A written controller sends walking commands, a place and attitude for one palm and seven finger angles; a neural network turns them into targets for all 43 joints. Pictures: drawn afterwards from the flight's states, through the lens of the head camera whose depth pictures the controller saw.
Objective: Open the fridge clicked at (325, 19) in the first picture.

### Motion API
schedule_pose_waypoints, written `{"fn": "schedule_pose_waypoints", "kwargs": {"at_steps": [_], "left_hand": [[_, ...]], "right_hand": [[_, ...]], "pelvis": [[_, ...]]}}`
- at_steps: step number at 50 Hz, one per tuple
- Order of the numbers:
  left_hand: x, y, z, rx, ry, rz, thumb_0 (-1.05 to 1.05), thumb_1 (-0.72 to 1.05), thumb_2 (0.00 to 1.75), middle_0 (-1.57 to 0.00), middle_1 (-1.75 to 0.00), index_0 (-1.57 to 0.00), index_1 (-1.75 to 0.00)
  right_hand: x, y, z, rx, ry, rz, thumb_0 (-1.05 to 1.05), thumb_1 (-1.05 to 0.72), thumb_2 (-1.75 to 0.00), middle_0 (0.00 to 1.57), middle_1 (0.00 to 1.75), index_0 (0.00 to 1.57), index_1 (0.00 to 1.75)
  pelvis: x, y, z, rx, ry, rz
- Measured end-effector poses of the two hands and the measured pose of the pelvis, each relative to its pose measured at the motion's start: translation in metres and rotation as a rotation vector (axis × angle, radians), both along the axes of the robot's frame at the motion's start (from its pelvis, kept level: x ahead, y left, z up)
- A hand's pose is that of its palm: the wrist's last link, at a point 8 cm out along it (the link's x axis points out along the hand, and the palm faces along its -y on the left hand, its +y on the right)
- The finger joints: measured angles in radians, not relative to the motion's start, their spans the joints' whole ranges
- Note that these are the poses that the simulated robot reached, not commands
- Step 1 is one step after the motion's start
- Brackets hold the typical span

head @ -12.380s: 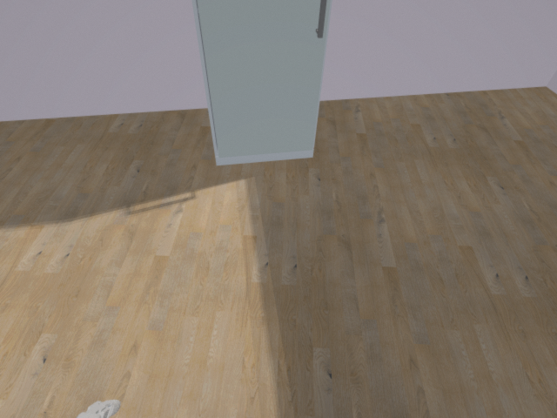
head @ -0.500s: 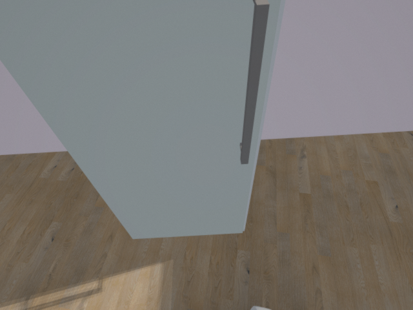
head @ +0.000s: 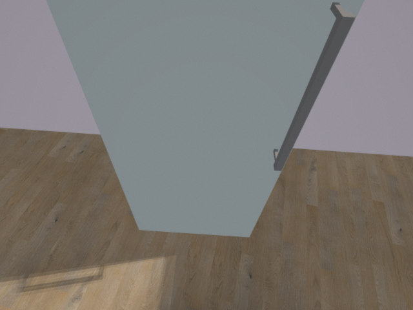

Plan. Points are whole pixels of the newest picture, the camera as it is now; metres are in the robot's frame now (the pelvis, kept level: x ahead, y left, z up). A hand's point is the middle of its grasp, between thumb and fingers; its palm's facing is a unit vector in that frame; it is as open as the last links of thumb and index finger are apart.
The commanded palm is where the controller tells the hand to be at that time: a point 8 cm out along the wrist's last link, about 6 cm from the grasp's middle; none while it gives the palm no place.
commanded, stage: come to a stop and stand still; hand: right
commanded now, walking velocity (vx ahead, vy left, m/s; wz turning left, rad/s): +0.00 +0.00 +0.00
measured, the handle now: (300, 106) +0.49 -0.15 +0.14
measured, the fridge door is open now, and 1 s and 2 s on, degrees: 0 0 0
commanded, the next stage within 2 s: look again from close up in 1.04 s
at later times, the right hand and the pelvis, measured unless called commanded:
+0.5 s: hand out of the picture -0.04 -0.14 -0.16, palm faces +0.08 +0.99 -0.13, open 7.3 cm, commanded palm none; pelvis -0.02 +0.02 +0.02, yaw -1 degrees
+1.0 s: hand out of the picture -0.01 -0.17 -0.15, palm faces +0.02 +0.97 -0.24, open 7.4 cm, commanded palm none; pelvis -0.02 +0.01 +0.02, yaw +0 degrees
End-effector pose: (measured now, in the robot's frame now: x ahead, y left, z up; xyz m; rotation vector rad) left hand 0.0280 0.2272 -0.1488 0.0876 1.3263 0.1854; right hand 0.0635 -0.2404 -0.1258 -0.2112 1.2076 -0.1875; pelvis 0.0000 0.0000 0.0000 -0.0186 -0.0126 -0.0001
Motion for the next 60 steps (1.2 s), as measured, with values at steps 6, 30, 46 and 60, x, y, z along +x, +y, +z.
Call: {"fn": "schedule_pose_waypoints", "kwargs": {"at_steps": [6,30,46,60], "left_hand": [[-0.017,0.012,0.005,-0.029,0.044,-0.004,0.01,0.92,0.9,-0.19,-0.29,-0.2,-0.3],[-0.052,0.004,0.026,0.011,0.086,-0.07,0.02,0.93,0.9,-0.2,-0.29,-0.2,-0.3],[-0.063,-0.021,0.005,-0.074,0.028,-0.043,0.01,0.91,0.9,-0.19,-0.29,-0.2,-0.3],[-0.066,-0.009,0.009,-0.058,0.074,-0.046,0.01,0.91,0.9,-0.2,-0.29,-0.2,-0.3]], "right_hand": [[-0.021,0.027,0.008,0.015,0.033,-0.015,0.01,-0.93,-0.9,0.2,0.3,0.2,0.3],[-0.131,0.058,-0.005,0.144,0.256,-0.102,0.01,-0.91,-0.9,0.2,0.3,0.2,0.3],[-0.102,0.025,0.006,0.038,0.171,-0.035,0.01,-0.91,-0.9,0.2,0.3,0.2,0.3],[-0.063,0.025,0.011,0.022,0.108,-0.01,0.01,-0.93,-0.9,0.2,0.3,0.2,0.3]], "pelvis": [[-0.004,0.018,0.009,0.001,0.001,-0.005],[-0.022,0.019,0.022,0.018,-0.018,-0.015],[-0.021,0.005,0.014,0.007,-0.014,-0.003],[-0.014,0.012,0.017,-0.002,-0.013,0.002]]}}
